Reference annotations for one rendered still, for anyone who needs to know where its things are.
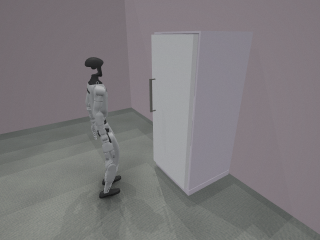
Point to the robot right upper arm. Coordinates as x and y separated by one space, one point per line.
99 93

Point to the left robot forearm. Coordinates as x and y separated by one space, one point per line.
91 115

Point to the robot left upper arm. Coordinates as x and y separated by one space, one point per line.
87 102

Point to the left robot thigh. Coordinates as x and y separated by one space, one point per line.
110 130

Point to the fridge door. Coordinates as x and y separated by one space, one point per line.
174 59

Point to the right robot forearm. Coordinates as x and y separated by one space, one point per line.
99 122

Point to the right robot thigh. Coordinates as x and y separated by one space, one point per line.
116 148

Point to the robot thigh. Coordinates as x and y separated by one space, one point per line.
110 130
116 148

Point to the left robot hand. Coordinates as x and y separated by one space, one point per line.
93 131

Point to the right robot hand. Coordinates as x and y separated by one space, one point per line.
106 148

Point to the handle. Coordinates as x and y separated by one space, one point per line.
150 95

